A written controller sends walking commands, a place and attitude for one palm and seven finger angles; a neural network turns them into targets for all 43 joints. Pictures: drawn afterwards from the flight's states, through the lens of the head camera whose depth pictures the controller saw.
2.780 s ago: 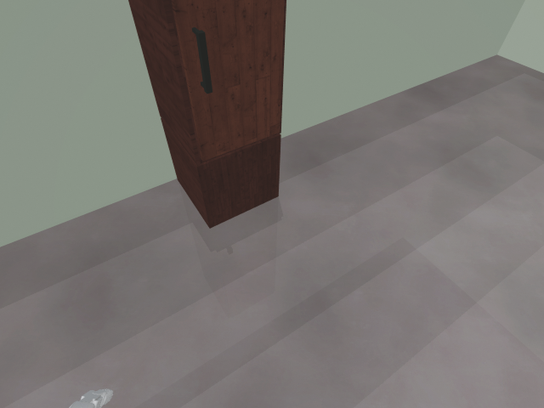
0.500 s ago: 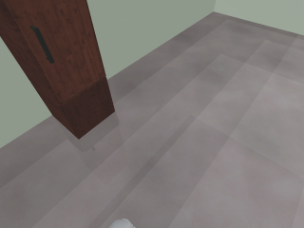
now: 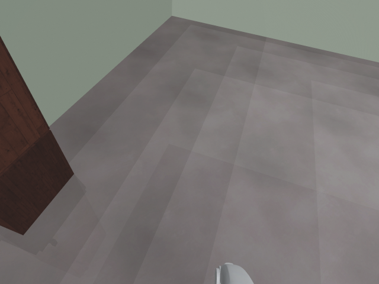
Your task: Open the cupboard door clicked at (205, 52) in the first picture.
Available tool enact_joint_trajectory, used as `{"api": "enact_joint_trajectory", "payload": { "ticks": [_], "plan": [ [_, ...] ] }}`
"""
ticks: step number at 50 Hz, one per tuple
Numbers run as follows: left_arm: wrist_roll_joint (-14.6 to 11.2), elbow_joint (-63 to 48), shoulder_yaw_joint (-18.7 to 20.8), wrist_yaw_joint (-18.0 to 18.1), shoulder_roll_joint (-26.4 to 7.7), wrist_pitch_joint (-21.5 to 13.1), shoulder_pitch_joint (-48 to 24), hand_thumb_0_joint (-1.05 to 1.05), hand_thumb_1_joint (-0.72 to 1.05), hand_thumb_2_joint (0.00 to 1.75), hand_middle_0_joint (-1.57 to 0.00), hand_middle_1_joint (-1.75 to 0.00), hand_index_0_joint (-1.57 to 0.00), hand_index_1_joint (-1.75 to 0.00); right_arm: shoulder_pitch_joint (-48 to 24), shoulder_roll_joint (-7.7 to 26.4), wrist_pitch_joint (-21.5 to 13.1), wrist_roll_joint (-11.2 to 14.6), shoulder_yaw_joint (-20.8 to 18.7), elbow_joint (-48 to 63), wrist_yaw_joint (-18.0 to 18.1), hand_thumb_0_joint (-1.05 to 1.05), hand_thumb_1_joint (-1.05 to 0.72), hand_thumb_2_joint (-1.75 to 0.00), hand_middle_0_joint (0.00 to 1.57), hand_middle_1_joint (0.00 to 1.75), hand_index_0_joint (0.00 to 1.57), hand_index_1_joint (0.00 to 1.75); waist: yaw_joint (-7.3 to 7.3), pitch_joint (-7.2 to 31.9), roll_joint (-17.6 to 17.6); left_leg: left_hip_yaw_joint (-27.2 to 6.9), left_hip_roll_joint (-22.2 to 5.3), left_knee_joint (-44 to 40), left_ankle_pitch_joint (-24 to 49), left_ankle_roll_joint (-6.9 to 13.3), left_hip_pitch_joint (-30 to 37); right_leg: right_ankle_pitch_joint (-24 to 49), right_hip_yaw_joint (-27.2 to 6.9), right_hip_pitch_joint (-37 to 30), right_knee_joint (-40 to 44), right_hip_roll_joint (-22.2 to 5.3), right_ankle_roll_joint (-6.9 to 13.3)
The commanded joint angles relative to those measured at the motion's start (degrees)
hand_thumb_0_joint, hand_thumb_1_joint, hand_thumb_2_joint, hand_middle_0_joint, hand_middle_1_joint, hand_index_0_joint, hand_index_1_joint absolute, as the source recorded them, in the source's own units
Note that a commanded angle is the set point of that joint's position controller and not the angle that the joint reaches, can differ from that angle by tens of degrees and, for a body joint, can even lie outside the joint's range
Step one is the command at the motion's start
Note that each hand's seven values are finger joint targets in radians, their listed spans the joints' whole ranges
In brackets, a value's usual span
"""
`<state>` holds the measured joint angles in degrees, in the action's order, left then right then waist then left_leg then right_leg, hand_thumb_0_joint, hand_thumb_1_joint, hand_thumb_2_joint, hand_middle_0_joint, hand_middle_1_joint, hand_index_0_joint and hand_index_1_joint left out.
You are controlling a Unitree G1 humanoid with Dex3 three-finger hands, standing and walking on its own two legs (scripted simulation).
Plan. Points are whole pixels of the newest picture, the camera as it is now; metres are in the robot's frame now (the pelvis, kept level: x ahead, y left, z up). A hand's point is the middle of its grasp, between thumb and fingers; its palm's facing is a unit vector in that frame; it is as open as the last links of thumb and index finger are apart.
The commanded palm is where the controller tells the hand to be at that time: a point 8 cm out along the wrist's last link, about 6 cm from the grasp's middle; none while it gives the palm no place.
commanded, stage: walk to a spot facing it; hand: left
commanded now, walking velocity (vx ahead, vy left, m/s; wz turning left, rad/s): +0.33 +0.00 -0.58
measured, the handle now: out of the picture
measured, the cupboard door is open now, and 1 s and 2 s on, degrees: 0 0 0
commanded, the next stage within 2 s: turn to face it in 0.98 s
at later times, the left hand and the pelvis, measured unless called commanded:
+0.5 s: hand (153, 207) +0.35 +0.12 -0.17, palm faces -0.23 -0.94 -0.25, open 7.2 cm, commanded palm none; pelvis +0.23 -0.06 -0.01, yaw -15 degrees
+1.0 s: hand (165, 160) +0.54 +0.11 -0.18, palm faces -0.36 -0.92 -0.14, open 7.4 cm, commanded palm none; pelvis +0.43 -0.05 +0.00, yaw -27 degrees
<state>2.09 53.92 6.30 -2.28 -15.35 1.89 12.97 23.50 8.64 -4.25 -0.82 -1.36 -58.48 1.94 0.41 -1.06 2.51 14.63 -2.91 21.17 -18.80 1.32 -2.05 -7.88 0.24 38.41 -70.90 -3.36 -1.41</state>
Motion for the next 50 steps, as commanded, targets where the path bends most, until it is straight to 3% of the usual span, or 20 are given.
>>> {"api": "enact_joint_trajectory", "payload": {
  "ticks": [1, 6, 9, 11, 12, 13, 14, 15, 18, 21, 25, 32, 35, 36, 37, 38, 39, 42, 45, 50],
  "plan": [
    [0.0, -4.6, -1.2, -0.8, 2.1, -0.4, -5.7, 0.0, 0.9, 0.9, -0.2, -0.3, -0.2, -0.3, 5.2, 6.8, -1.4, -0.2, -1.2, 1.1, 0.3, 0.0, -0.9, -0.9, 0.2, 0.3, 0.2, 0.3, -1.35, -7.1, -7.7, -7.4, -15.7, -8.9, 26.7, 0.7, 3.0, 1.2, 2.0, 10.2, 4.5, -1.9, -0.2],
    [-0.4, -6.8, -2.4, -1.1, 3.3, -1.3, -15.6, 0.0, 0.9, 0.9, -0.2, -0.3, -0.2, -0.3, 9.9, 7.6, -0.8, -1.0, -1.5, -1.9, 0.3, 0.0, -0.9, -0.9, 0.2, 0.3, 0.2, 0.3, -4.56, -8.8, -7.8, -2.9, -16.7, -6.8, 36.8, 3.6, 9.1, -2.9, 8.0, 5.8, 23.2, -0.3, 1.9],
    [-0.3, -5.5, -2.4, -0.7, 2.8, -2.2, -11.3, 0.0, 0.9, 0.9, -0.2, -0.3, -0.2, -0.3, 9.4, 9.8, -0.4, -0.8, -2.0, -2.3, 0.2, 0.0, -0.9, -0.9, 0.2, 0.3, 0.2, 0.3, -2.14, -3.7, -10.0, 2.2, -16.5, 3.4, 61.2, 3.2, 11.1, -7.2, 12.3, -6.2, 31.6, 5.0, 5.2],
    [0.0, -2.4, -1.4, 0.0, -0.5, -3.2, -0.2, 0.0, 0.9, 0.9, -0.2, -0.3, -0.2, -0.3, 7.2, 11.7, -0.2, -0.3, -2.4, -1.4, -0.1, 0.0, -0.9, -0.9, 0.2, 0.3, 0.2, 0.3, 3.05, 3.9, -11.4, 3.8, -15.7, 18.8, 66.2, 1.0, 7.3, -6.2, 12.6, -22.6, 37.2, 7.5, 7.3],
    [0.2, 0.4, -0.3, 0.3, -3.7, -3.8, 8.6, 0.0, 0.9, 0.9, -0.2, -0.3, -0.2, -0.3, 4.8, 11.5, -0.1, 0.3, -2.3, -0.2, -0.7, 0.0, -0.9, -0.9, 0.2, 0.3, 0.2, 0.3, 7.71, 9.0, -9.9, 4.4, -15.2, 31.9, 53.1, -1.0, -4.7, 0.6, 8.4, -40.6, 40.4, 3.9, 9.1],
    [-0.1, 1.8, 1.0, 1.1, -10.0, -4.3, 14.3, 0.0, 0.9, 0.9, -0.2, -0.3, -0.2, -0.3, 5.6, 7.4, -0.1, 1.3, -1.6, 1.5, -1.2, 0.0, -0.9, -0.9, 0.2, 0.3, 0.2, 0.3, 8.91, 16.5, 2.3, 3.0, -6.6, 51.0, 4.4, -3.9, -25.4, 8.2, -16.2, -59.2, 41.5, -12.9, 16.5],
    [-1.7, 2.4, 1.5, 1.9, -13.5, -4.0, 16.1, 0.0, 0.9, 0.9, -0.2, -0.3, -0.2, -0.3, 2.2, 6.2, -0.5, 1.4, -1.7, 3.7, -0.7, 0.0, -0.9, -0.9, 0.2, 0.3, 0.2, 0.3, 8.42, 20.7, 4.7, -5.1, -1.6, 65.5, -16.6, -4.5, -35.4, 18.0, -34.1, -63.3, 46.5, -21.5, 21.8],
    [-2.0, 1.6, 1.7, 2.4, -13.0, -3.8, 13.0, 0.0, 0.9, 0.9, -0.2, -0.3, -0.2, -0.3, -0.5, 7.4, -0.6, 1.2, -2.1, 4.4, -0.6, 0.0, -0.9, -0.9, 0.2, 0.3, 0.2, 0.3, 7.37, 16.3, -0.1, -11.3, -4.4, 66.7, -10.8, -3.1, -36.8, 13.0, -29.8, -57.5, 49.2, -21.3, 22.2],
    [-1.8, 0.3, -0.8, 2.8, -5.8, -4.9, 3.9, 0.0, 0.9, 0.9, -0.2, -0.3, -0.2, -0.3, -4.4, 6.0, 1.0, -0.3, -2.2, 3.7, -0.9, 0.0, -0.9, -0.9, 0.2, 0.3, 0.2, 0.3, 1.46, 1.1, -6.7, -13.6, -8.7, 58.0, -1.1, -3.6, -32.6, 15.1, -16.6, -31.5, 53.2, -14.4, 14.8],
    [-0.7, 0.9, -1.5, 2.9, -3.9, -6.2, 1.0, 0.0, 0.9, 0.9, -0.2, -0.3, -0.2, -0.3, 1.0, 3.3, 2.6, -0.7, -2.0, 2.1, -1.1, 0.0, -0.9, -0.9, 0.2, 0.3, 0.2, 0.3, -3.53, -0.5, -3.7, -12.6, -7.9, 50.0, 0.5, -4.4, -27.4, 16.7, -8.7, -22.1, 54.8, -9.9, 13.0],
    [-1.0, 1.7, -1.9, 2.4, -1.7, -6.6, 3.4, 0.0, 0.9, 0.9, -0.2, -0.3, -0.2, -0.3, -5.1, 3.9, 2.8, -0.9, -2.1, 4.3, -2.0, 0.0, -0.9, -0.9, 0.2, 0.3, 0.2, 0.3, -2.24, -1.5, 5.4, -11.3, -6.9, 40.9, 7.5, -5.3, -30.6, 14.5, -6.1, -23.0, 55.7, -5.7, 11.8],
    [-0.8, 3.1, -1.8, 3.1, -3.7, -6.4, 9.7, 0.0, 0.9, 0.9, -0.2, -0.3, -0.2, -0.3, -19.5, 4.2, 1.1, -0.7, -1.5, 8.9, -3.4, 0.0, -0.9, -0.9, 0.2, 0.3, 0.2, 0.3, 2.46, -2.4, 4.8, -8.5, -3.3, 19.2, 7.1, -3.7, -28.1, 20.3, -10.0, -32.7, 51.8, -7.3, 11.3],
    [-1.2, 2.9, -1.5, 3.1, -4.8, -6.3, 8.7, 0.0, 0.9, 0.9, -0.2, -0.3, -0.2, -0.3, -13.5, 6.6, 0.4, -0.8, -2.3, 7.0, -2.5, 0.0, -0.9, -0.9, 0.2, 0.3, 0.2, 0.3, -1.34, 1.6, 3.1, -6.2, 0.3, 8.9, 8.6, -2.4, -14.1, 31.1, -9.2, -32.8, 41.5, -5.8, 9.6],
    [-1.5, 2.5, -1.4, 3.1, -4.1, -6.2, 7.9, 0.0, 0.9, 0.9, -0.2, -0.3, -0.2, -0.3, -5.3, 9.5, 0.0, -1.0, -3.2, 4.6, -1.9, 0.0, -0.9, -0.9, 0.2, 0.3, 0.2, 0.3, -4.94, 5.9, -0.9, -9.3, -2.0, 5.6, 13.7, -1.2, 0.5, 27.0, -7.9, -25.5, 30.5, -3.5, 7.6],
    [-2.3, 1.4, -1.5, 2.6, -1.3, -6.0, 9.5, 0.0, 0.9, 0.9, -0.2, -0.3, -0.2, -0.3, 2.8, 16.4, -0.4, -1.9, -4.8, 3.1, -1.3, 0.0, -0.9, -0.9, 0.2, 0.3, 0.2, 0.3, -7.21, 13.6, -14.0, -27.4, -18.5, 5.2, 21.3, 4.2, 16.5, 3.5, -1.2, -11.4, 13.8, 3.8, 4.1],
    [-2.1, 0.6, -2.0, 2.3, -0.9, -6.5, 9.2, 0.0, 0.9, 0.9, -0.2, -0.3, -0.2, -0.3, 5.9, 18.3, 0.1, -1.2, -4.7, 2.2, -1.2, 0.0, -0.9, -0.9, 0.2, 0.3, 0.2, 0.3, -7.16, 15.6, -19.7, -37.1, -28.8, 0.0, 27.6, 9.2, 19.6, -25.2, -0.1, -3.8, -1.7, 5.8, 3.1],
    [-1.6, 0.8, -1.4, 2.5, -2.8, -6.0, 7.1, 0.0, 0.9, 0.9, -0.2, -0.3, -0.2, -0.3, 2.3, 14.9, 0.3, -0.8, -3.8, 2.8, -1.1, 0.0, -0.9, -0.9, 0.2, 0.3, 0.2, 0.3, -6.32, 10.9, -12.7, -32.8, -27.8, -2.1, 21.7, 9.4, 12.8, -23.0, -2.9, -2.2, -5.8, 2.1, 3.2],
    [-0.6, 0.9, -0.9, 1.0, 0.1, -4.0, 3.8, 0.0, 0.9, 0.9, -0.2, -0.3, -0.2, -0.3, -7.1, 8.2, -0.2, -0.6, -1.9, 4.6, -0.7, 0.0, -0.9, -0.9, 0.2, 0.3, 0.2, 0.3, -1.78, -2.2, -8.4, -18.7, -21.3, -6.3, 18.5, 4.5, -6.4, -13.2, -1.3, -3.6, -5.2, -2.5, 1.4],
    [-0.6, 1.7, -0.8, 0.8, 3.1, -1.3, 7.9, 0.0, 0.9, 0.9, -0.2, -0.3, -0.2, -0.3, -8.7, 7.0, -0.3, -0.3, -1.8, 4.2, -0.3, 0.0, -0.9, -0.9, 0.2, 0.3, 0.2, 0.3, 1.18, -2.5, -10.7, -8.1, -18.0, -6.7, 21.3, 3.6, -12.0, -9.0, 0.8, -6.8, -2.0, -2.7, 0.1],
    [-0.5, -0.6, -0.4, 0.4, 4.0, 0.4, 3.5, 0.0, 0.9, 0.9, -0.2, -0.3, -0.2, -0.3, -7.1, 7.9, 0.4, -0.3, -2.5, 3.6, -0.1, 0.0, -0.9, -0.9, 0.2, 0.3, 0.2, 0.3, 0.66, -3.9, -11.4, -2.2, -17.2, -6.8, 22.7, 4.3, -10.3, -3.7, 3.5, -4.0, 7.6, -3.8, -1.6]
  ]
}}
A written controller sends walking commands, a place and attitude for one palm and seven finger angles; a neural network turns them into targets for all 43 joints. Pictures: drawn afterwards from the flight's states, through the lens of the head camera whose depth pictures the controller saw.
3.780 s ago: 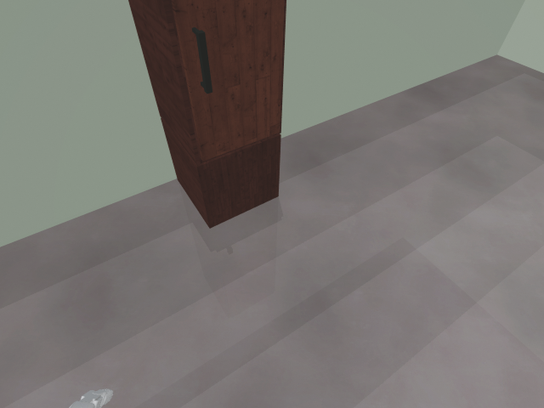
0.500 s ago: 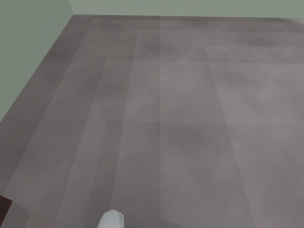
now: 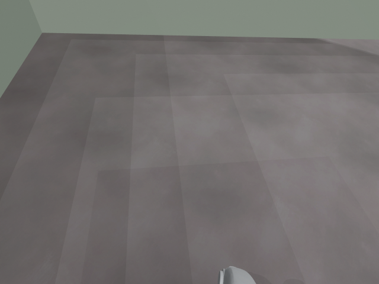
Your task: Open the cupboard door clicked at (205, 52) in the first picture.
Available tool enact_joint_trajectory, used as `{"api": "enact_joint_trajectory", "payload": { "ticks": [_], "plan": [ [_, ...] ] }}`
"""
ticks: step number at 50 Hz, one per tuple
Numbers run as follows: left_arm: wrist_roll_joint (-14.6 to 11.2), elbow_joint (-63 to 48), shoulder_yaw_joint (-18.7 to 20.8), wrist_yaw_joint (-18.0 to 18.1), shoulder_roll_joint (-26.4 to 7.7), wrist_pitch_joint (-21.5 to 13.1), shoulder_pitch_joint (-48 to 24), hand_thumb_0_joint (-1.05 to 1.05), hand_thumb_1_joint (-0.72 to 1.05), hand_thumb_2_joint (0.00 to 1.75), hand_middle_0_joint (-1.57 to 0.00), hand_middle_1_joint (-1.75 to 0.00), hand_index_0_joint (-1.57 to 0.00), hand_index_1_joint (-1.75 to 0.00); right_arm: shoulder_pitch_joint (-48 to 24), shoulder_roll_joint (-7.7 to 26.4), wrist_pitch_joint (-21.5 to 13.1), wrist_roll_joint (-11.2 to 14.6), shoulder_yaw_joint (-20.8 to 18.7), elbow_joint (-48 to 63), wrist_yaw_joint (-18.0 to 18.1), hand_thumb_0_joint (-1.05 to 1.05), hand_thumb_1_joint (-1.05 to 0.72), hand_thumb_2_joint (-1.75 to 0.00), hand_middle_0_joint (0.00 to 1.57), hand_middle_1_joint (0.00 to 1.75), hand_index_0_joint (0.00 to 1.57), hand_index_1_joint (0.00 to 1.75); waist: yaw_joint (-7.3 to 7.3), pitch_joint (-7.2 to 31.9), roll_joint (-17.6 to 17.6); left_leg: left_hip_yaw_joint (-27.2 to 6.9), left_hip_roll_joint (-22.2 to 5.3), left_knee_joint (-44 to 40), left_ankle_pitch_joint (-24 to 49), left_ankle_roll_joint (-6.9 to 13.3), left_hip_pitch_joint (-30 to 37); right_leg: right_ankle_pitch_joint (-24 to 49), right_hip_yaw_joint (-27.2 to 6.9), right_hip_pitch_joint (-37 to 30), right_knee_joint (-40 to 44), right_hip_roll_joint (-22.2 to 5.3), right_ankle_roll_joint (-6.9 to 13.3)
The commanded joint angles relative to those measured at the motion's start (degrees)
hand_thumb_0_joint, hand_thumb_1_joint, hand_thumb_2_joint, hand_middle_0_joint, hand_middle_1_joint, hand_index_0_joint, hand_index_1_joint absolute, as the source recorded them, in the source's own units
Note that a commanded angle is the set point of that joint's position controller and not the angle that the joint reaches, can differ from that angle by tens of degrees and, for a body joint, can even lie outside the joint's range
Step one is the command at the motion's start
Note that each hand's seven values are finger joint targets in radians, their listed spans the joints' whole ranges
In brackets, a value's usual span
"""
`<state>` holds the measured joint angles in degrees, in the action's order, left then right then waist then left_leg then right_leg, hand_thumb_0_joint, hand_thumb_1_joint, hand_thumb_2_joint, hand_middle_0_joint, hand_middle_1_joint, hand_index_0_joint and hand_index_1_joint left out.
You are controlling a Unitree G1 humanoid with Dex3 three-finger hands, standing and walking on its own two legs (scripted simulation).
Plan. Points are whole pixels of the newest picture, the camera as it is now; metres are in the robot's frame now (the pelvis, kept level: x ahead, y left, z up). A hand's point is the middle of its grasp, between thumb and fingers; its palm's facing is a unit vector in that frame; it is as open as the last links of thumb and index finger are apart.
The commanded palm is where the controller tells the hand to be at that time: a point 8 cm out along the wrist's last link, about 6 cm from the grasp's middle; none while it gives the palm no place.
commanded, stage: turn to face it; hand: left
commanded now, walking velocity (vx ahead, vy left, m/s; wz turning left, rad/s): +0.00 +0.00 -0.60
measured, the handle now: out of the picture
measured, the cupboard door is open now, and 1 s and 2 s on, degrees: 0 0 0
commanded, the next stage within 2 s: none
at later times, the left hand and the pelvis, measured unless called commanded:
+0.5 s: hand (143, 263) +0.19 +0.12 -0.17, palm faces +0.07 -0.98 -0.16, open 7.3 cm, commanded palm none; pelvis +0.07 -0.04 -0.01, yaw +4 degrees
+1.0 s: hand out of the picture +0.06 +0.22 -0.17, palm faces +0.37 -0.89 -0.27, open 7.4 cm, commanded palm none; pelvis +0.06 -0.02 +0.00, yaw +20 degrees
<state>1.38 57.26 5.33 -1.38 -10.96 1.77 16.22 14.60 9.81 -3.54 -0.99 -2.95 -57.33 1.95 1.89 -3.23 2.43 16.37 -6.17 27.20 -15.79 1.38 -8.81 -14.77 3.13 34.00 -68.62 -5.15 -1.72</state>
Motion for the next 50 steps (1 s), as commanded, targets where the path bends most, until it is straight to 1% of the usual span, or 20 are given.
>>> {"api": "enact_joint_trajectory", "payload": {
  "ticks": [1, 6, 8, 9, 10, 11, 12, 13, 14, 18, 23, 26, 28, 29, 30, 31, 32, 36, 41, 50],
  "plan": [
    [0.1, -4.5, 0.6, -0.5, -0.4, 0.6, -0.8, 0.0, 0.9, 0.9, -0.2, -0.3, -0.2, -0.3, 2.1, 7.0, -0.1, -0.1, -1.2, 2.3, -0.2, 0.0, -0.9, -0.9, 0.2, 0.3, 0.2, 0.3, -1.01, -1.9, -12.3, -2.7, -13.9, -12.4, 20.9, 4.1, -2.5, 3.9, 1.3, 0.5, 7.9, -2.0, -1.5],
    [0.2, -5.8, -0.5, 0.4, 0.1, -0.6, -6.0, 0.0, 0.9, 0.9, -0.2, -0.3, -0.2, -0.3, 5.9, 7.9, 1.0, -0.8, -1.7, 0.2, -0.4, 0.0, -0.9, -0.9, 0.2, 0.3, 0.2, 0.3, -3.88, -1.3, -12.8, -2.6, -14.7, -6.2, 29.1, 4.9, 1.8, 1.0, 3.7, -6.2, 25.4, 0.4, -0.2],
    [0.5, -4.3, -1.0, 1.0, 0.0, -1.8, -2.6, 0.0, 0.9, 0.9, -0.2, -0.3, -0.2, -0.3, 6.2, 8.1, 1.3, -0.8, -1.5, -0.7, -0.4, 0.0, -0.9, -0.9, 0.2, 0.3, 0.2, 0.3, -2.5, 2.4, -10.5, -3.3, -13.8, -0.2, 31.2, 3.6, 2.1, 4.0, 4.5, -15.2, 33.6, 2.3, 0.8],
    [0.6, -2.4, -1.0, 1.4, -1.3, -2.6, 2.4, 0.0, 0.9, 0.9, -0.2, -0.3, -0.2, -0.3, 6.1, 7.9, 1.4, -0.5, -1.3, -1.1, -0.6, 0.0, -0.9, -0.9, 0.2, 0.3, 0.2, 0.3, 0.17, 5.6, -7.8, -2.8, -11.8, 5.4, 29.0, 1.6, 1.5, 10.9, 4.5, -22.4, 40.4, 2.1, 0.8],
    [0.9, -0.6, -0.7, 2.1, -5.4, -3.8, 5.6, 0.0, 0.9, 0.9, -0.2, -0.3, -0.2, -0.3, 8.2, 5.3, 1.2, 0.0, -0.6, -1.5, -1.1, 0.0, -0.9, -0.9, 0.2, 0.3, 0.2, 0.3, 1.2, 10.7, 0.6, -2.2, -8.3, 12.9, 18.1, -1.0, -4.0, 25.2, -0.9, -33.1, 42.8, -3.7, 1.9],
    [0.7, 0.5, -0.2, 2.7, -10.2, -4.9, 7.5, 0.0, 0.9, 0.9, -0.2, -0.3, -0.2, -0.3, 9.2, 0.8, 1.4, 0.8, 0.6, -0.6, -1.4, 0.0, -0.9, -0.9, 0.2, 0.3, 0.2, 0.3, 1.22, 15.5, 12.8, -3.5, -1.9, 22.6, -13.3, -3.5, -13.7, 45.1, -14.8, -41.0, 43.0, -17.8, 7.1],
    [-0.4, 0.3, -0.6, 2.6, -11.5, -4.6, 7.0, 0.0, 0.9, 0.9, -0.2, -0.3, -0.2, -0.3, 9.2, 2.1, 2.8, 0.9, 0.3, -0.3, -0.7, 0.0, -0.9, -0.9, 0.2, 0.3, 0.2, 0.3, 0.86, 16.3, 10.0, -10.5, -1.0, 27.1, -22.5, -3.5, -12.1, 48.0, -12.2, -37.0, 44.5, -20.4, 11.4],
    [-0.3, -0.3, -0.7, 2.9, -10.4, -4.2, 3.1, 0.0, 0.9, 0.9, -0.2, -0.3, -0.2, -0.3, 7.7, 1.2, 3.6, 0.9, 0.5, -0.1, -0.6, 0.0, -0.9, -0.9, 0.2, 0.3, 0.2, 0.3, 0.19, 12.8, 8.7, -12.7, -1.0, 30.8, -21.6, -3.6, -14.3, 46.3, -9.5, -34.6, 45.3, -19.0, 12.1],
    [-0.1, -1.2, -0.3, 3.2, -10.1, -4.1, 0.7, 0.0, 0.9, 0.9, -0.2, -0.3, -0.2, -0.3, 8.1, 1.6, 4.0, 0.7, 0.5, -0.2, -0.7, 0.0, -0.9, -0.9, 0.2, 0.3, 0.2, 0.3, -0.07, 13.5, 14.1, -13.6, -0.7, 35.1, -19.6, -3.9, -17.5, 44.6, -10.2, -35.2, 45.4, -18.8, 11.9],
    [-0.1, -3.5, -1.0, 4.1, -7.5, -2.8, -6.4, 0.0, 0.9, 0.9, -0.2, -0.3, -0.2, -0.3, 6.4, 2.4, 5.4, 0.5, -0.5, -1.1, -1.3, 0.0, -0.9, -0.9, 0.2, 0.3, 0.2, 0.3, -2.37, 5.8, 5.0, -13.6, -0.7, 37.6, -12.8, -4.4, -16.7, 28.2, -0.8, -23.3, 48.2, -16.8, 9.8],
    [0.3, -4.8, -0.3, 4.1, -7.8, -1.9, -8.4, 0.0, 0.9, 0.9, -0.2, -0.3, -0.2, -0.3, 5.3, 1.4, 6.3, 0.0, -1.2, 0.6, -2.4, 0.0, -0.9, -0.9, 0.2, 0.3, 0.2, 0.3, -2.99, 1.7, 6.5, -10.4, -0.5, 29.9, -9.7, -4.6, -15.4, 7.4, 3.9, -17.1, 51.5, -16.7, 8.1],
    [0.6, -5.4, 0.5, 4.2, -8.2, -1.5, -8.3, 0.0, 0.9, 0.9, -0.2, -0.3, -0.2, -0.3, 3.4, 1.9, 5.8, 0.1, -1.6, 2.9, -2.7, 0.0, -0.9, -0.9, 0.2, 0.3, 0.2, 0.3, -2.63, 2.2, 6.9, -10.0, -1.1, 20.7, -9.6, -4.1, -13.5, 5.0, 4.3, -17.7, 48.0, -18.3, 7.8],
    [0.1, -6.0, 0.6, 3.8, -8.3, -0.9, -8.3, 0.0, 0.9, 0.9, -0.2, -0.3, -0.2, -0.3, 5.4, 3.0, 5.5, -0.2, -1.9, 3.1, -2.6, 0.0, -0.9, -0.9, 0.2, 0.3, 0.2, 0.3, -3.92, 3.2, 3.1, -7.9, 0.8, 11.5, -2.4, -3.8, -7.8, 1.0, 7.1, -15.1, 42.2, -16.4, 5.4],
    [-0.4, -6.5, 0.4, 3.6, -7.4, -0.4, -8.7, 0.0, 0.9, 0.9, -0.2, -0.3, -0.2, -0.3, 7.8, 4.8, 5.2, -0.4, -2.4, 2.6, -2.7, 0.0, -0.9, -0.9, 0.2, 0.3, 0.2, 0.3, -5.35, 3.4, -3.2, -10.5, 0.1, 3.7, 1.9, -3.1, -4.3, -3.3, 8.9, -11.8, 35.2, -13.8, 3.3],
    [-0.9, -8.2, 0.1, 3.1, -4.5, 0.1, -8.0, 0.0, 0.9, 0.9, -0.2, -0.3, -0.2, -0.3, 9.5, 10.0, 4.8, -0.7, -3.4, 3.2, -2.6, 0.0, -0.9, -0.9, 0.2, 0.3, 0.2, 0.3, -6.1, 2.2, -19.4, -28.5, -9.6, -5.4, 5.0, 1.5, -3.7, -14.2, 10.8, -2.9, 22.3, -6.3, -0.8],
    [-0.6, -11.1, -0.4, 2.8, -2.7, 0.4, -12.3, 0.0, 0.9, 0.9, -0.2, -0.3, -0.2, -0.3, 10.4, 14.1, 4.5, -1.1, -4.3, 4.2, -2.1, 0.0, -0.9, -0.9, 0.2, 0.3, 0.2, 0.3, -7.86, 0.4, -25.7, -41.8, -18.9, -14.4, 6.7, 7.2, -6.2, -21.8, 6.7, 2.5, 8.8, -1.4, -2.6],
    [-0.3, -11.5, 0.0, 2.3, -3.9, 0.4, -12.7, 0.0, 0.9, 0.9, -0.2, -0.3, -0.2, -0.3, 8.3, 15.1, 4.4, -1.2, -4.4, 4.5, -1.9, 0.0, -0.9, -0.9, 0.2, 0.3, 0.2, 0.3, -6.52, 1.9, -17.4, -41.5, -20.2, -15.5, 0.3, 9.8, -8.5, -17.4, 0.8, 1.2, 2.5, -2.6, -1.5],
    [0.2, -7.6, 1.1, 1.5, -5.4, 0.3, -8.2, 0.0, 0.9, 0.9, -0.2, -0.3, -0.2, -0.3, -1.3, 10.8, 3.1, -0.3, -2.7, 7.3, -0.7, 0.0, -0.9, -0.9, 0.2, 0.3, 0.2, 0.3, -2.52, 4.4, -12.1, -29.8, -8.3, -12.0, 4.6, 2.8, -4.3, -2.5, -2.8, 3.1, -1.7, -2.0, -2.8],
    [-0.4, -6.9, 0.7, 2.2, -6.3, 0.1, -7.8, 0.0, 0.9, 0.9, -0.2, -0.3, -0.2, -0.3, 2.8, 12.1, 2.9, 0.0, -3.2, 6.4, -0.5, 0.0, -0.9, -0.9, 0.2, 0.3, 0.2, 0.3, -4.11, 9.2, -5.0, -30.4, -8.4, -8.9, 21.5, 6.7, 6.2, -4.5, -3.8, 1.7, 4.3, -0.8, -4.1],
    [-0.8, -8.8, 0.2, 2.8, -6.8, 0.4, -8.9, 0.0, 0.9, 0.9, -0.2, -0.3, -0.2, -0.3, 1.0, 14.2, 4.4, -0.4, -4.0, 6.3, -1.4, 0.0, -0.9, -0.9, 0.2, 0.3, 0.2, 0.3, -4.8, 6.5, -10.5, -37.5, -7.1, -9.8, 12.1, 8.7, 1.3, -10.3, -3.8, -5.7, 17.9, 1.5, -3.7]
  ]
}}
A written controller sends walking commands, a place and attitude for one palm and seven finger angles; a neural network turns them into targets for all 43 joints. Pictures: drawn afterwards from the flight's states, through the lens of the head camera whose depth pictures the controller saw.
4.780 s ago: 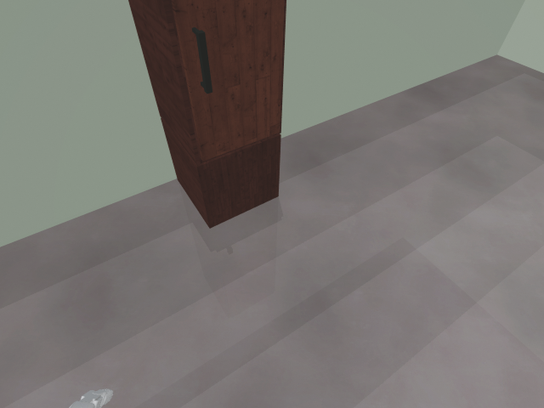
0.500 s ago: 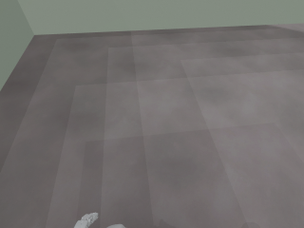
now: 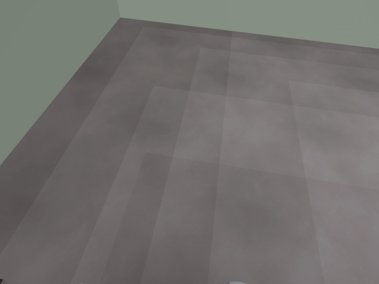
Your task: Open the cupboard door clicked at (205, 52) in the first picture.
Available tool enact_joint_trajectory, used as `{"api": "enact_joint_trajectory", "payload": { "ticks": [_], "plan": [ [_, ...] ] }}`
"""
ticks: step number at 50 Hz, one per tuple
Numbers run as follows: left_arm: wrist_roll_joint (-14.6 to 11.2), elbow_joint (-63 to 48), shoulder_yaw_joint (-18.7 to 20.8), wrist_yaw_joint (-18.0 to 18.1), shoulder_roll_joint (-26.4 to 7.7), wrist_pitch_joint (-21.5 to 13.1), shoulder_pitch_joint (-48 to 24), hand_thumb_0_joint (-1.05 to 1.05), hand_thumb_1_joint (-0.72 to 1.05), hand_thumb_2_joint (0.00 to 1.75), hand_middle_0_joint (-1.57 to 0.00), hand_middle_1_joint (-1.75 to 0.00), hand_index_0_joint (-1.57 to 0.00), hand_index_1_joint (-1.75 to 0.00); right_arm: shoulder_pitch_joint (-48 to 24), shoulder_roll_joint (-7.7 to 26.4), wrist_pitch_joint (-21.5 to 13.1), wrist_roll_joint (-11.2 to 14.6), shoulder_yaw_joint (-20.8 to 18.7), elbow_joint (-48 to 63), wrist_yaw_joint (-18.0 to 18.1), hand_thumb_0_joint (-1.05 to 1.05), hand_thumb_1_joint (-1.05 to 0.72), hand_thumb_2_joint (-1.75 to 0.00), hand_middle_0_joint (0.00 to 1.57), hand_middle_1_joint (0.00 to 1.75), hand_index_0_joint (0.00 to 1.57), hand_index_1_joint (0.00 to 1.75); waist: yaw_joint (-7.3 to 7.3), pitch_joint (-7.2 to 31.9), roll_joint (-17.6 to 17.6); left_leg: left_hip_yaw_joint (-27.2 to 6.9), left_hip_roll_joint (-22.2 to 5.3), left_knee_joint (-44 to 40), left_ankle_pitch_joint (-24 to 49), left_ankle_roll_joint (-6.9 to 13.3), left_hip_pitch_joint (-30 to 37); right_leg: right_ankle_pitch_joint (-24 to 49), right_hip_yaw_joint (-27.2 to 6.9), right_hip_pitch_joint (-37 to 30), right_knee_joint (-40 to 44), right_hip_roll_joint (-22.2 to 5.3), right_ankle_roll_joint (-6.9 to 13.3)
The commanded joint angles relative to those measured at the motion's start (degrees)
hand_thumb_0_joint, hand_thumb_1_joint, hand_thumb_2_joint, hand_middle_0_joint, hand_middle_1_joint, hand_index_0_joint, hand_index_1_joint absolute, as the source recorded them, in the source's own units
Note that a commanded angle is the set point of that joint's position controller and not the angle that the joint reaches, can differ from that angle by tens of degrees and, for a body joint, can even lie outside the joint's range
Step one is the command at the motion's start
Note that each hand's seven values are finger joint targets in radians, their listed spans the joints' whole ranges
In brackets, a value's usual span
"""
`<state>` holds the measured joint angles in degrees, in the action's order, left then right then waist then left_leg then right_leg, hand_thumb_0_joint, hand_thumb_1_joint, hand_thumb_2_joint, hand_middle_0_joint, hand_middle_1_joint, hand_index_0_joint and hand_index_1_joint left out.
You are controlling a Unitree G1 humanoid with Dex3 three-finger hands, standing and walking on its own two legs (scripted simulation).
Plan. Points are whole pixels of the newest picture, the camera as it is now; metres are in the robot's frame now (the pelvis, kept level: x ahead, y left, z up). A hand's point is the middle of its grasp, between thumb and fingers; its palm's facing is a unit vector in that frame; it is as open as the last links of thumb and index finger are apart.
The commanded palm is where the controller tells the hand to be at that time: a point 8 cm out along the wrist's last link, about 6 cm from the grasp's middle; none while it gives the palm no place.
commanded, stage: turn to face it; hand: left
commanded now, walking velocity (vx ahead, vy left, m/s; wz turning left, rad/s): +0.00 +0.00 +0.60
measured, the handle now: out of the picture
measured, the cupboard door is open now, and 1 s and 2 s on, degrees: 0 0 0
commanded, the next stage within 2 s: none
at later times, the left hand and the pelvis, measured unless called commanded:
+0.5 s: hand out of the picture -0.04 +0.14 -0.16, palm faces +0.34 -0.90 -0.26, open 7.4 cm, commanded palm none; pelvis -0.03 -0.06 +0.00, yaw +20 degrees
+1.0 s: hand out of the picture -0.07 +0.23 -0.16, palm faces +0.59 -0.77 -0.26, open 7.4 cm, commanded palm none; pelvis -0.04 -0.02 +0.00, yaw +36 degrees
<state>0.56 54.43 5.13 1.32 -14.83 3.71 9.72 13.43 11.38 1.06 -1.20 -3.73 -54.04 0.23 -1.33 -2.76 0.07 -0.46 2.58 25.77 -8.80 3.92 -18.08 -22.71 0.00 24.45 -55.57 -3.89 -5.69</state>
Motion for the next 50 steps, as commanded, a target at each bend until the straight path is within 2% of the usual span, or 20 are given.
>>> {"api": "enact_joint_trajectory", "payload": {
  "ticks": [1, 5, 7, 8, 9, 10, 11, 13, 14, 21, 26, 29, 30, 31, 32, 33, 35, 38, 47, 50],
  "plan": [
    [-0.1, -6.2, 0.2, 0.1, -3.0, -1.7, -2.0, 0.0, 0.9, 0.9, -0.2, -0.3, -0.2, -0.3, 1.7, 12.7, 0.0, -0.2, -3.4, 3.3, 0.2, 0.0, -0.9, -0.9, 0.2, 0.3, 0.2, 0.3, -1.4, 5.7, -8.5, -21.7, -15.7, -8.2, 4.5, 6.3, 9.1, -2.6, -0.6, 2.3, 7.0, 0.6, 0.6],
    [-0.5, -5.5, 0.4, 0.4, -3.0, -1.9, 3.7, 0.0, 0.9, 0.9, -0.2, -0.3, -0.2, -0.3, -2.6, 13.2, 0.8, -0.3, -3.9, 4.9, -0.3, 0.0, -0.9, -0.9, 0.2, 0.3, 0.2, 0.3, 1.1, 6.1, -8.8, -22.9, -12.4, -8.3, -1.5, 4.0, 0.6, 0.3, 0.9, -9.9, 19.5, 3.2, 2.2],
    [-0.2, -4.7, 1.1, 0.6, -5.2, -2.4, 9.0, 0.0, 0.9, 0.9, -0.2, -0.3, -0.2, -0.3, -5.1, 11.3, 1.3, 0.1, -3.9, 6.1, -0.7, 0.0, -0.9, -0.9, 0.2, 0.3, 0.2, 0.3, 3.99, 5.8, -5.3, -19.3, -7.6, -3.0, -9.8, -0.3, -10.4, 6.2, -0.1, -22.7, 34.2, 0.4, 3.7],
    [1.0, -5.6, 2.0, 1.1, -10.4, -3.1, 9.5, 0.0, 0.9, 0.9, -0.2, -0.3, -0.2, -0.3, -3.6, 7.1, 1.5, 0.6, -3.4, 7.0, -0.8, 0.0, -0.9, -0.9, 0.2, 0.3, 0.2, 0.3, 4.26, 5.8, 11.3, -9.9, -0.2, 12.7, -17.8, -4.9, -20.2, -5.5, -15.7, -27.0, 44.8, -14.2, 8.6],
    [1.0, -7.6, 1.7, 1.2, -13.0, -2.7, 5.0, 0.0, 0.9, 0.9, -0.2, -0.3, -0.2, -0.3, -4.8, 7.6, 1.3, 0.0, -3.6, 8.0, -0.7, 0.0, -0.9, -0.9, 0.2, 0.3, 0.2, 0.3, 3.72, 2.1, 19.0, -3.2, 2.3, 27.5, -22.0, -6.7, -21.8, -9.1, -25.1, -16.6, 48.2, -24.9, 13.2],
    [0.6, -9.4, 1.0, 1.4, -11.0, -2.7, -0.5, 0.0, 0.9, 0.9, -0.2, -0.3, -0.2, -0.3, -4.5, 9.8, 1.7, -0.4, -4.0, 7.7, -1.2, 0.0, -0.9, -0.9, 0.2, 0.3, 0.2, 0.3, 1.24, 0.1, 12.2, -5.3, -0.8, 35.6, -19.4, -5.8, -17.5, -7.9, -18.9, -7.0, 47.9, -23.5, 13.1],
    [0.4, -10.0, 0.9, 1.4, -8.5, -3.2, -3.8, 0.0, 0.9, 0.9, -0.2, -0.3, -0.2, -0.3, -3.0, 9.0, 2.3, -0.5, -4.1, 6.7, -1.4, 0.0, -0.9, -0.9, 0.2, 0.3, 0.2, 0.3, -0.77, -0.1, 12.7, -5.1, -1.5, 39.0, -16.8, -6.0, -16.7, -3.8, -15.4, -6.3, 46.9, -19.4, 11.6],
    [0.3, -9.8, -0.4, 0.8, -5.6, -4.0, -4.7, 0.0, 0.9, 0.9, -0.2, -0.3, -0.2, -0.3, -1.1, 8.3, 2.4, -0.5, -3.7, 4.4, -2.0, 0.0, -0.9, -0.9, 0.2, 0.3, 0.2, 0.3, -1.96, -2.0, 9.0, -2.1, -3.1, 44.0, -10.8, -7.4, -16.9, 11.1, -4.7, -8.9, 41.3, -13.4, 9.8],
    [0.3, -9.4, -0.6, 0.7, -5.0, -4.3, -2.9, 0.0, 0.9, 0.9, -0.2, -0.3, -0.2, -0.3, -0.6, 7.8, 2.2, -0.4, -3.4, 4.2, -2.1, 0.0, -0.9, -0.9, 0.2, 0.3, 0.2, 0.3, -1.41, -0.7, 8.4, -1.0, -3.1, 44.0, -10.0, -7.9, -17.4, 17.1, -1.8, -12.3, 39.2, -12.8, 9.9],
    [1.0, -6.1, -0.1, 0.6, -7.5, -4.1, 6.6, 0.0, 0.9, 0.9, -0.2, -0.3, -0.2, -0.3, -8.8, 7.1, 2.5, 0.1, -2.3, 6.3, -2.1, 0.0, -0.9, -0.9, 0.2, 0.3, 0.2, 0.3, 3.46, 1.1, 10.2, 2.5, -4.9, 33.0, -14.8, -9.2, -15.3, 28.3, 1.2, -20.6, 36.1, -16.4, 12.1],
    [1.3, -5.4, 0.7, 0.4, -9.9, -3.6, 7.1, 0.0, 0.9, 0.9, -0.2, -0.3, -0.2, -0.3, -10.0, 6.5, 1.6, 0.6, -1.2, 6.7, -2.1, 0.0, -0.9, -0.9, 0.2, 0.3, 0.2, 0.3, 4.34, 4.1, 13.5, 5.8, -4.6, 19.1, -17.4, -7.9, -7.6, 35.3, 3.8, -22.1, 31.7, -17.9, 12.3],
    [0.9, -5.1, 1.2, 0.2, -10.6, -3.2, 6.2, 0.0, 0.9, 0.9, -0.2, -0.3, -0.2, -0.3, -5.9, 7.5, 0.8, 0.6, -1.2, 5.9, -1.8, 0.0, -0.9, -0.9, 0.2, 0.3, 0.2, 0.3, 2.43, 7.3, 12.0, 7.7, -3.5, 5.3, -9.3, -6.7, 1.3, 35.4, 7.9, -21.1, 24.8, -17.0, 9.3],
    [0.3, -5.4, 1.2, 0.0, -10.2, -3.0, 5.7, 0.0, 0.9, 0.9, -0.2, -0.3, -0.2, -0.3, -2.5, 9.5, 0.3, 0.4, -1.8, 5.1, -1.8, 0.0, -0.9, -0.9, 0.2, 0.3, 0.2, 0.3, 0.28, 9.6, 7.9, 6.0, -4.3, -2.4, -0.4, -5.9, 9.6, 31.7, 10.2, -16.6, 18.1, -15.6, 6.6],
    [-0.1, -6.8, 0.8, -0.3, -7.4, -2.7, 5.8, 0.0, 0.9, 0.9, -0.2, -0.3, -0.2, -0.3, 0.6, 15.5, -0.3, 0.1, -3.2, 4.9, -1.5, 0.0, -0.9, -0.9, 0.2, 0.3, 0.2, 0.3, -1.55, 12.2, -7.0, -8.0, -14.9, -5.1, 14.3, -1.6, 21.3, 14.3, 12.1, -3.2, 6.0, -9.8, 2.6],
    [-0.1, -9.4, -0.5, -0.5, -3.9, -2.6, 2.5, 0.0, 0.9, 0.9, -0.2, -0.3, -0.2, -0.3, 4.1, 20.4, -0.2, 0.5, -4.5, 4.1, -1.0, 0.0, -0.9, -0.9, 0.2, 0.3, 0.2, 0.3, -3.84, 12.0, -18.8, -21.9, -27.0, -3.8, 39.4, 6.1, 25.4, -16.4, 8.9, 10.6, -3.9, -4.1, -0.5],
    [0.4, -9.9, -0.3, -0.2, -5.4, -2.0, -0.5, 0.0, 0.9, 0.9, -0.2, -0.3, -0.2, -0.3, 6.1, 19.7, 0.2, 0.5, -4.2, 2.6, -0.7, 0.0, -0.9, -0.9, 0.2, 0.3, 0.2, 0.3, -4.45, 11.2, -12.3, -17.5, -27.8, -2.1, 37.9, 9.1, 22.3, -15.1, 4.1, 10.1, -9.0, -5.0, 0.6],
    [0.3, -8.3, 0.2, -0.2, -5.0, -1.6, -2.1, 0.0, 0.9, 0.9, -0.2, -0.3, -0.2, -0.3, 0.7, 15.9, -0.1, 0.2, -3.3, 3.6, 0.4, 0.0, -0.9, -0.9, 0.2, 0.3, 0.2, 0.3, -2.4, 6.6, -12.4, -14.2, -20.9, -3.2, 31.9, 6.6, 16.5, -7.2, 1.6, 10.9, -12.1, -4.9, 0.3],
    [0.4, -6.4, 0.4, -0.9, -5.3, -1.8, 0.6, 0.0, 0.9, 0.9, -0.2, -0.3, -0.2, -0.3, -4.3, 13.6, -0.6, 0.2, -2.2, 5.4, 0.3, 0.0, -0.9, -0.9, 0.2, 0.3, 0.2, 0.3, 0.3, 4.4, -8.5, -9.7, -15.4, -4.6, 26.5, 3.6, 12.0, 0.0, 1.5, 7.9, -11.7, -3.6, -0.3],
    [0.1, -9.1, 0.0, -0.2, -4.8, -1.8, -4.6, 0.0, 0.9, 0.9, -0.2, -0.3, -0.2, -0.3, -0.2, 13.8, -0.3, -0.1, -2.9, 4.8, 0.2, 0.0, -0.9, -0.9, 0.2, 0.3, 0.2, 0.3, -1.22, 4.3, -8.5, -18.2, -15.2, -5.2, 20.6, 6.2, 12.4, -1.4, -0.4, 5.6, 0.2, -1.1, -0.9],
    [-0.2, -10.2, -0.4, -0.1, -4.0, -2.2, -5.4, 0.0, 0.9, 0.9, -0.2, -0.3, -0.2, -0.3, -0.1, 13.8, 0.0, -0.3, -3.1, 4.9, 0.3, 0.0, -0.9, -0.9, 0.2, 0.3, 0.2, 0.3, -1.2, 5.3, -9.5, -20.9, -14.3, -3.1, 23.8, 6.3, 11.8, -2.6, -0.3, 1.7, 8.1, 0.8, -0.2]
  ]
}}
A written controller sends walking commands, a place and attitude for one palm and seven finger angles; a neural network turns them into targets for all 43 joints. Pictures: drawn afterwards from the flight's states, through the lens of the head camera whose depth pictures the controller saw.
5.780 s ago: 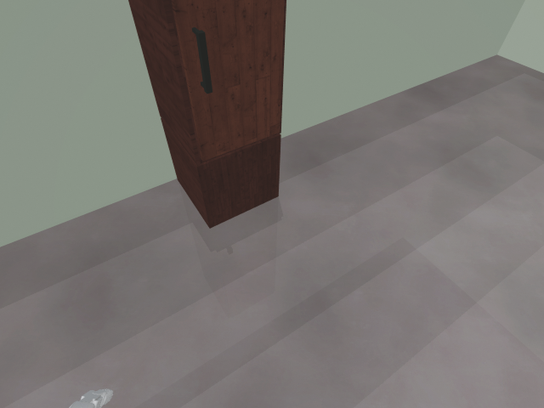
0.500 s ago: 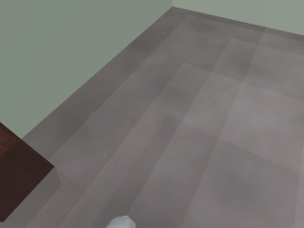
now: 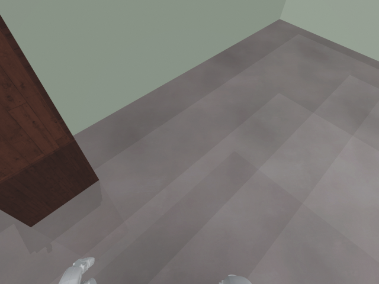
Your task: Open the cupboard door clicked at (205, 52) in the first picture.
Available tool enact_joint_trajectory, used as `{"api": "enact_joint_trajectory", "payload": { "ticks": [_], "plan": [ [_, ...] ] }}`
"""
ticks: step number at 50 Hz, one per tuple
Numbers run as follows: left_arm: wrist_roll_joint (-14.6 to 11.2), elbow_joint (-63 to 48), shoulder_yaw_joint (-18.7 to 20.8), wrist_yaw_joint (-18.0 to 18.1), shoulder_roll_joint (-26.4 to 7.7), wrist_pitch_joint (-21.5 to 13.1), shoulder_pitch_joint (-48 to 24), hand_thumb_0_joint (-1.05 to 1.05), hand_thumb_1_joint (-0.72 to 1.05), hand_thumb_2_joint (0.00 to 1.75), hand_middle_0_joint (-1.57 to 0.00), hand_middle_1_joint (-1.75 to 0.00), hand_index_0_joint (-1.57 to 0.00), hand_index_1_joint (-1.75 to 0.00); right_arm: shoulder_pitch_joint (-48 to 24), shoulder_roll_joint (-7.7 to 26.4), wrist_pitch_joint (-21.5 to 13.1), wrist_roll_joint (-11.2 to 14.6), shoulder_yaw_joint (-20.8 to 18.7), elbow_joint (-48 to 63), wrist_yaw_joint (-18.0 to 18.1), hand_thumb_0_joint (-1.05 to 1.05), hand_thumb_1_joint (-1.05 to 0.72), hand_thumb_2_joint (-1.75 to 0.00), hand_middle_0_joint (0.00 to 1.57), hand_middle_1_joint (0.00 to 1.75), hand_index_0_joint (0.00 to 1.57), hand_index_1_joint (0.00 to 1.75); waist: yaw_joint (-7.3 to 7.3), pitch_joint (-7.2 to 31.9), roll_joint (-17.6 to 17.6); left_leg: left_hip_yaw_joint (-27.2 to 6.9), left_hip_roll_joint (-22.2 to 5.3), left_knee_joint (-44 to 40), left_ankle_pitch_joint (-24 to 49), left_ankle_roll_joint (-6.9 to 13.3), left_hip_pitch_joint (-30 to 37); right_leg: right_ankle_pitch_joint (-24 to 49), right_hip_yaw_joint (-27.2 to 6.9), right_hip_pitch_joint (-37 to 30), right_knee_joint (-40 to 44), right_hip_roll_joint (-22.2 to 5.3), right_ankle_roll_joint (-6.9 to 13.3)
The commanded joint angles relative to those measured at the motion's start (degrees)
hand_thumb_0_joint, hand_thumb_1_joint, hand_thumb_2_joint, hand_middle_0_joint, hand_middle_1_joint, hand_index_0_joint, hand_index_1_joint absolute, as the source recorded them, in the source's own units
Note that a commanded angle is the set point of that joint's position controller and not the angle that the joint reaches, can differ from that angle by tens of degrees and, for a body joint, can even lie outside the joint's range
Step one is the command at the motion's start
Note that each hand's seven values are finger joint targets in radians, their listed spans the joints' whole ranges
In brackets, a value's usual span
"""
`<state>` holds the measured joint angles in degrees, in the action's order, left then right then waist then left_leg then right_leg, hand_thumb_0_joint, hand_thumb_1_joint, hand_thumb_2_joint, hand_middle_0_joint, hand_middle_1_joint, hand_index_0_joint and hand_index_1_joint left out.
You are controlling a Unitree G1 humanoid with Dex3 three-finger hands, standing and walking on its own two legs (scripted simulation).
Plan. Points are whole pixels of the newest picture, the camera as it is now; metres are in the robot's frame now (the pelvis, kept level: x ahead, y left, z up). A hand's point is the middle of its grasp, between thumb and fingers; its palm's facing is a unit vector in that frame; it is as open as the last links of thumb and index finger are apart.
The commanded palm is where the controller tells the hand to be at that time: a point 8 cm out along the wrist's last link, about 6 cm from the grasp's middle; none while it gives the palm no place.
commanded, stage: turn to face it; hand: left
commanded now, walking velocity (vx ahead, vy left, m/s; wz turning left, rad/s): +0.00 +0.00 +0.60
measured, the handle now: out of the picture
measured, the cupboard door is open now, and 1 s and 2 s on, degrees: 0 0 0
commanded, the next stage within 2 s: take the last steps up to it in 1.24 s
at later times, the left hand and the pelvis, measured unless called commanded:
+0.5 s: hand out of the picture -0.01 +0.17 -0.16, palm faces +0.33 -0.90 -0.27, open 7.4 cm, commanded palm none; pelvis +0.00 -0.04 +0.00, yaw +20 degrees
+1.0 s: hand out of the picture -0.06 +0.25 -0.16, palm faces +0.57 -0.78 -0.24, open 7.4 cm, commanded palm none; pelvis -0.02 +0.02 +0.00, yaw +34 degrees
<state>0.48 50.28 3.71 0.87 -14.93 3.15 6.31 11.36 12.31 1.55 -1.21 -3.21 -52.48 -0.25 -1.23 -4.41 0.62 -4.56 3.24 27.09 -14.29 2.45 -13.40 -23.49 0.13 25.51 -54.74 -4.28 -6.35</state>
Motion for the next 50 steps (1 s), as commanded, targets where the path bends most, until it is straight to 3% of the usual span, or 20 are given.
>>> {"api": "enact_joint_trajectory", "payload": {
  "ticks": [1, 3, 5, 6, 7, 8, 10, 11, 13, 20, 26, 29, 30, 31, 32, 33, 35, 38, 43, 50],
  "plan": [
    [-0.2, -6.1, 0.8, 0.4, -4.1, -1.9, -1.5, 0.0, 0.9, 0.9, -0.2, -0.3, -0.2, -0.3, 1.6, 12.9, -0.5, -0.2, -3.6, 3.5, 0.7, 0.0, -0.9, -0.9, 0.2, 0.3, 0.2, 0.3, -1.07, 7.6, -10.3, -17.6, -14.7, -3.3, 31.9, 7.6, 6.7, -1.8, -0.2, -1.8, 10.6, 2.0, 0.7],
    [-0.6, -5.7, 0.9, 0.6, -4.0, -2.3, 1.4, 0.0, 0.9, 0.9, -0.2, -0.3, -0.2, -0.3, 0.5, 13.1, -0.4, -0.2, -3.9, 3.8, 0.7, 0.0, -0.9, -0.9, 0.2, 0.3, 0.2, 0.3, 0.29, 9.2, -9.7, -18.4, -13.3, -1.1, 33.3, 6.5, 4.9, 1.8, 0.4, -7.5, 18.0, 3.4, 1.3],
    [-0.5, -4.7, 1.2, 0.8, -5.4, -3.2, 5.6, 0.0, 0.9, 0.9, -0.2, -0.3, -0.2, -0.3, -0.2, 11.8, -0.4, 0.5, -3.9, 4.1, 0.5, 0.0, -0.9, -0.9, 0.2, 0.3, 0.2, 0.3, 2.58, 10.9, -6.4, -16.6, -9.7, 3.9, 24.8, 2.6, -1.2, 13.6, -0.1, -19.1, 32.9, 1.5, 1.7],
    [0.2, -4.5, 2.0, 1.3, -10.3, -4.0, 7.2, 0.0, 0.9, 0.9, -0.2, -0.3, -0.2, -0.3, 1.6, 8.2, -0.5, 1.1, -3.3, 4.4, 0.1, 0.0, -0.9, -0.9, 0.2, 0.3, 0.2, 0.3, 2.97, 12.8, 5.7, -10.4, -4.7, 12.6, 7.7, -1.7, -12.9, 19.5, -10.2, -31.5, 37.4, -9.9, 4.8],
    [0.7, -4.6, 2.7, 1.6, -14.0, -3.9, 8.3, 0.0, 0.9, 0.9, -0.2, -0.3, -0.2, -0.3, 1.3, 6.3, -0.4, 0.8, -3.0, 5.9, 0.1, 0.0, -0.9, -0.9, 0.2, 0.3, 0.2, 0.3, 3.46, 11.7, 16.7, 0.0, 2.6, 25.2, -20.2, -5.6, -21.6, 30.9, -22.3, -31.4, 37.0, -24.3, 11.8],
    [0.4, -5.0, 2.2, 1.6, -13.0, -3.6, 8.1, 0.0, 0.9, 0.9, -0.2, -0.3, -0.2, -0.3, 0.9, 8.9, 0.2, 0.3, -3.7, 5.6, 0.2, 0.0, -0.9, -0.9, 0.2, 0.3, 0.2, 0.3, 3.18, 10.5, 11.0, -1.9, -0.7, 35.4, -20.9, -5.0, -19.6, 30.3, -18.9, -24.0, 36.4, -25.2, 15.2],
    [0.3, -6.0, 1.4, 1.5, -8.6, -3.7, 1.4, 0.0, 0.9, 0.9, -0.2, -0.3, -0.2, -0.3, 2.2, 8.2, 1.4, -0.1, -3.9, 2.8, -0.5, 0.0, -0.9, -0.9, 0.2, 0.3, 0.2, 0.3, 0.1, 5.2, 10.1, -1.0, -3.0, 42.8, -13.5, -5.7, -19.3, 21.8, -11.6, -17.2, 38.1, -18.2, 13.3],
    [0.1, -6.6, 0.8, 1.5, -6.8, -3.4, -0.6, 0.0, 0.9, 0.9, -0.2, -0.3, -0.2, -0.3, 2.6, 8.1, 1.5, 0.0, -3.8, 2.1, -0.9, 0.0, -0.9, -0.9, 0.2, 0.3, 0.2, 0.3, -0.97, 3.4, 8.0, 0.1, -4.1, 44.1, -10.1, -6.0, -19.6, 23.7, -6.8, -16.3, 37.0, -15.7, 12.3],
    [0.3, -6.0, 0.4, 1.1, -5.8, -4.0, 1.1, 0.0, 0.9, 0.9, -0.2, -0.3, -0.2, -0.3, 2.6, 6.9, 1.8, 0.0, -3.3, 1.7, -1.4, 0.0, -0.9, -0.9, 0.2, 0.3, 0.2, 0.3, -0.82, 2.4, 9.0, 2.2, -4.3, 44.4, -6.5, -7.0, -20.2, 30.7, -0.1, -17.3, 35.5, -13.2, 11.0],
    [0.8, -3.5, 1.0, 1.2, -7.7, -3.7, 8.2, 0.0, 0.9, 0.9, -0.2, -0.3, -0.2, -0.3, -3.5, 6.4, 2.3, 0.2, -2.5, 2.8, -1.5, 0.0, -0.9, -0.9, 0.2, 0.3, 0.2, 0.3, 2.14, 2.8, 9.8, 5.9, -5.9, 35.7, -8.0, -7.8, -19.4, 34.4, 4.0, -21.8, 34.5, -15.5, 12.6],
    [1.3, -2.0, 2.0, 1.0, -9.8, -2.8, 9.7, 0.0, 0.9, 0.9, -0.2, -0.3, -0.2, -0.3, -7.0, 5.3, 1.1, 0.6, -1.3, 4.6, -1.7, 0.0, -0.9, -0.9, 0.2, 0.3, 0.2, 0.3, 3.89, 4.4, 12.1, 10.7, -5.7, 17.8, -10.0, -5.8, -10.8, 36.1, 7.2, -21.4, 29.9, -17.9, 12.6],
    [0.7, -1.8, 2.4, 0.5, -10.4, -2.4, 9.3, 0.0, 0.9, 0.9, -0.2, -0.3, -0.2, -0.3, -2.3, 7.3, 0.3, 0.3, -1.7, 4.1, -1.5, 0.0, -0.9, -0.9, 0.2, 0.3, 0.2, 0.3, 1.04, 7.6, 8.5, 12.1, -4.5, 3.7, -0.3, -4.3, 0.2, 33.3, 11.0, -17.8, 21.0, -16.8, 9.1],
    [0.2, -2.2, 2.3, 0.3, -9.4, -2.2, 8.9, 0.0, 0.9, 0.9, -0.2, -0.3, -0.2, -0.3, 2.6, 10.8, -0.3, 0.2, -2.7, 3.0, -1.4, 0.0, -0.9, -0.9, 0.2, 0.3, 0.2, 0.3, -1.98, 11.2, 0.4, 6.4, -7.8, -2.5, 10.0, -2.4, 10.9, 27.0, 12.5, -10.8, 10.1, -14.4, 6.1],
    [-0.2, -4.6, 1.3, -0.2, -5.1, -2.2, 7.8, 0.0, 0.9, 0.9, -0.2, -0.3, -0.2, -0.3, 6.7, 18.1, -0.8, 0.0, -4.5, 2.7, -1.0, 0.0, -0.9, -0.9, 0.2, 0.3, 0.2, 0.3, -4.01, 12.9, -19.0, -15.4, -24.4, -4.5, 33.2, 4.7, 20.2, -9.7, 12.8, 6.5, -4.1, -5.3, 1.0],
    [0.2, -6.2, 0.7, 0.3, -4.9, -1.5, 4.4, 0.0, 0.9, 0.9, -0.2, -0.3, -0.2, -0.3, 9.9, 19.8, -0.4, 0.7, -4.7, 1.2, -0.5, 0.0, -0.9, -0.9, 0.2, 0.3, 0.2, 0.3, -5.01, 14.6, -16.4, -18.1, -28.8, -4.3, 43.6, 9.9, 18.9, -17.3, 5.3, 8.9, -10.3, -3.8, 1.2],
    [0.5, -5.7, 0.8, 0.5, -5.2, -1.1, 3.0, 0.0, 0.9, 0.9, -0.2, -0.3, -0.2, -0.3, 8.6, 17.9, -0.5, 0.5, -4.2, 0.8, 0.1, 0.0, -0.9, -0.9, 0.2, 0.3, 0.2, 0.3, -4.45, 12.4, -13.1, -14.3, -26.8, -4.8, 39.6, 9.7, 16.2, -14.0, 2.7, 9.2, -12.5, -5.0, 1.6],
    [0.4, -3.9, 1.5, 0.3, -5.6, -1.1, 2.5, 0.0, 0.9, 0.9, -0.2, -0.3, -0.2, -0.3, 1.6, 14.4, -0.6, 0.2, -3.2, 3.1, 0.9, 0.0, -0.9, -0.9, 0.2, 0.3, 0.2, 0.3, -2.18, 7.8, -13.2, -10.8, -21.0, -5.6, 31.4, 7.8, 9.8, -5.9, 0.9, 9.1, -14.8, -4.6, 1.2],
    [0.6, -1.3, 1.7, -0.4, -5.6, -0.9, 6.2, 0.0, 0.9, 0.9, -0.2, -0.3, -0.2, -0.3, -2.7, 12.1, -1.2, 0.3, -2.1, 4.6, 0.8, 0.0, -0.9, -0.9, 0.2, 0.3, 0.2, 0.3, 0.6, 6.3, -7.4, -6.6, -16.2, -8.2, 23.1, 5.4, 5.0, 1.8, 1.0, 5.3, -13.7, -3.5, 0.8],
    [0.7, -1.3, 1.6, 0.0, -5.2, -0.8, 5.7, 0.0, 0.9, 0.9, -0.2, -0.3, -0.2, -0.3, -0.1, 11.5, -1.3, 0.4, -2.2, 3.7, 0.8, 0.0, -0.9, -0.9, 0.2, 0.3, 0.2, 0.3, 0.32, 6.4, -6.2, -8.9, -15.4, -10.2, 18.8, 5.8, 6.0, 4.3, 0.2, 5.2, -9.5, -2.6, 0.0],
    [0.4, -3.2, 0.9, 0.5, -3.9, -1.0, 0.7, 0.0, 0.9, 0.9, -0.2, -0.3, -0.2, -0.3, 3.6, 10.7, -1.0, -0.1, -2.5, 2.4, 1.0, 0.0, -0.9, -0.9, 0.2, 0.3, 0.2, 0.3, -1.4, 5.8, -7.4, -15.1, -16.4, -9.1, 19.6, 8.4, 7.2, -0.8, -0.3, 3.7, -0.1, -0.8, 0.4]
  ]
}}
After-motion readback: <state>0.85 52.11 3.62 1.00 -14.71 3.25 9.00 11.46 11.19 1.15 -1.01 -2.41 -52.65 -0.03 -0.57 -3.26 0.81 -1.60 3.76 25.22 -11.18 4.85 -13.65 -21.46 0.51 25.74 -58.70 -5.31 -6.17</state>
